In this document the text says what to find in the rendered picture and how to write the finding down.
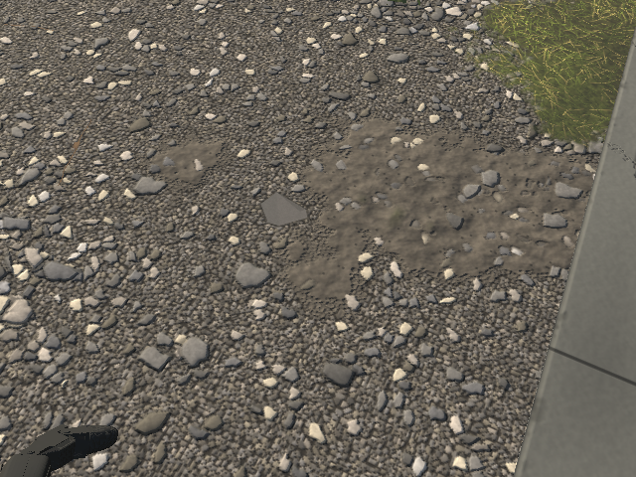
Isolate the left robot hand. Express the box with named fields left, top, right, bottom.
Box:
left=0, top=424, right=118, bottom=477

